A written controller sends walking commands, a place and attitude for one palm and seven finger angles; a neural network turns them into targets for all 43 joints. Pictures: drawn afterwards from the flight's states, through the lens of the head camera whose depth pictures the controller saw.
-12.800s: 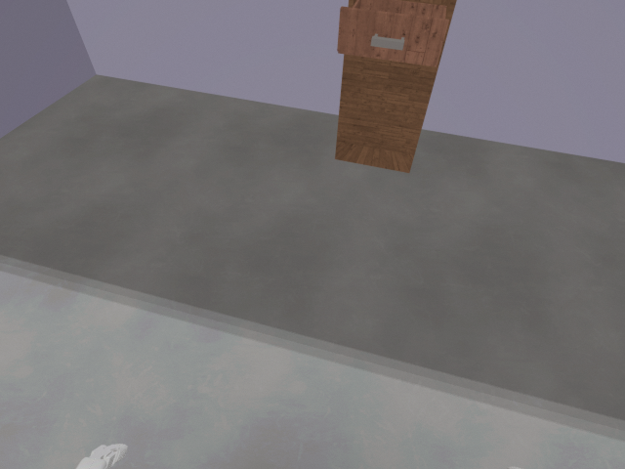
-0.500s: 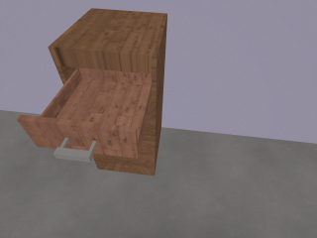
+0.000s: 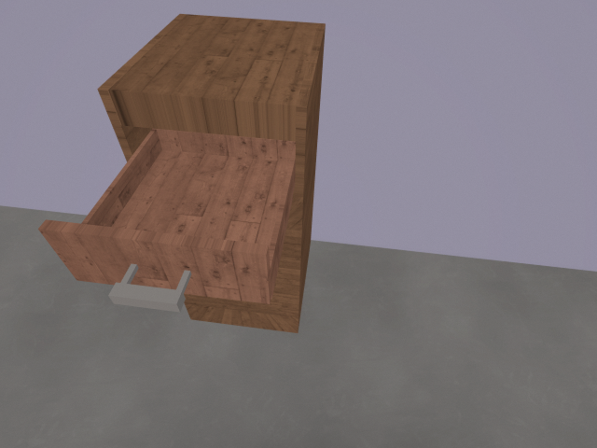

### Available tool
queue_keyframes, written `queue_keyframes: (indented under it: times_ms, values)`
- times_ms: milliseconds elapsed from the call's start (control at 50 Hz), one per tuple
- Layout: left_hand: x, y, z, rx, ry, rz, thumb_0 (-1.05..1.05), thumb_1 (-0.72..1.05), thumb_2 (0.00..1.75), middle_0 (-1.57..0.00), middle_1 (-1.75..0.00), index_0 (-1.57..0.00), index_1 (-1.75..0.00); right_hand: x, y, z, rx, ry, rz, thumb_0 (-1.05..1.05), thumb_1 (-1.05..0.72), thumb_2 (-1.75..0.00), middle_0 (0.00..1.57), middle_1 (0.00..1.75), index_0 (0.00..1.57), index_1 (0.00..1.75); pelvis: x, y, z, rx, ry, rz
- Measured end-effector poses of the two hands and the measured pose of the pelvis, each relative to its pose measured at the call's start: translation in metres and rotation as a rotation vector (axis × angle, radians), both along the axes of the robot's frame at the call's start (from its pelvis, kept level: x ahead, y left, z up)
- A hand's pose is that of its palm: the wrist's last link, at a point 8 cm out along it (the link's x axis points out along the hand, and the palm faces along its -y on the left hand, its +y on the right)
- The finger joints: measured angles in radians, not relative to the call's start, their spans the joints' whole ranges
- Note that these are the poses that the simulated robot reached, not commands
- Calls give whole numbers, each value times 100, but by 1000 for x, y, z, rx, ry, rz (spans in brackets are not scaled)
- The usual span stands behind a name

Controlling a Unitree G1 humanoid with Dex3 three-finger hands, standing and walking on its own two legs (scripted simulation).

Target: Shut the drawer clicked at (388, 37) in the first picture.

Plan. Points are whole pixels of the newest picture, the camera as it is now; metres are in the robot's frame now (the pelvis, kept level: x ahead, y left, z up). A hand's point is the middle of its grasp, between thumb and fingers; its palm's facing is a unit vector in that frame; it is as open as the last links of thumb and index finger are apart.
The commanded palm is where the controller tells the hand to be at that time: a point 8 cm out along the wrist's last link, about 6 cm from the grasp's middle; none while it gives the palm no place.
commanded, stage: shuffle to correct the standing spot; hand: left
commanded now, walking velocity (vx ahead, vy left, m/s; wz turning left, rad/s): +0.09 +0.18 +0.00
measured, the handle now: (153, 285) +0.35 +0.26 -0.01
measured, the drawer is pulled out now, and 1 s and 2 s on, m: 0.29 0.29 0.29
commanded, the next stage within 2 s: come to a stop and stand still in 0.12 s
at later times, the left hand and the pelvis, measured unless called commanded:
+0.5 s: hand out of the picture +0.12 +0.20 -0.16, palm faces -0.01 -0.97 -0.23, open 7.3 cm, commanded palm none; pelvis +0.04 +0.03 +0.00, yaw -2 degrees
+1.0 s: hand out of the picture +0.00 +0.15 -0.17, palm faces +0.00 -0.99 -0.15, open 7.3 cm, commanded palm none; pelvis +0.03 +0.00 +0.01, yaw -2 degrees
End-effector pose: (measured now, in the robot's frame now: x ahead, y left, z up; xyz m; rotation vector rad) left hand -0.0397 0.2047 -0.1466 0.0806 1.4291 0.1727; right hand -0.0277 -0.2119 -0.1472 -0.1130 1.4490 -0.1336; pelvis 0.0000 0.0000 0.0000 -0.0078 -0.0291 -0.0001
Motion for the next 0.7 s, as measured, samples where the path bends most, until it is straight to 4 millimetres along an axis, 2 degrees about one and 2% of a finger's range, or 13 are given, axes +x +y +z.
queue_keyframes:
  times_ms: [100, 180, 280, 380, 440, 560, 700]
  values:
    - [7, 23, -6, 7, 15, 19, 0, 91, 90, -20, -30, -20, -30, 7, 7, 3, -32, 7, 0, 0, -91, -90, 20, 30, 20, 30, 10, 16, -4, 2, 7, -2]
    - [24, 42, -7, 21, 30, -23, 0, 91, 90, -20, -30, -20, -30, 13, 18, 5, -48, -20, -26, 0, -91, -90, 20, 30, 20, 30, 19, 28, -4, 13, 11, -32]
    - [69, 56, 4, 46, -31, -76, 0, 91, 90, -20, -30, -20, -30, 11, 38, 3, -17, -13, -52, 0, -91, -90, 20, 30, 20, 30, 28, 37, 0, 13, 15, -43]
    - [119, 59, 10, 77, -138, -99, 1, 93, 90, -20, -30, -20, -30, 12, 56, -3, 28, 12, -58, 0, -91, -90, 20, 30, 20, 30, 35, 38, 0, 32, 10, -34]
    - [140, 55, 11, 84, -193, -106, 1, 93, 90, -20, -30, -20, -30, 17, 60, -10, 50, 15, -65, 0, -91, -90, 20, 30, 20, 30, 39, 35, -4, 44, 1, -33]
    - [150, 43, 16, 75, -214, -129, 0, 94, 90, -20, -30, -20, -30, 36, 56, -10, 56, -34, -86, 0, -91, -90, 20, 30, 20, 30, 41, 31, 0, 30, 0, -38]
    - [132, 39, 15, 74, -193, -110, -1, 96, 90, -20, -30, -20, -30, 37, 35, -3, 20, -46, -65, 1, -92, -90, 20, 30, 20, 30, 36, 21, 3, 26, -8, -41]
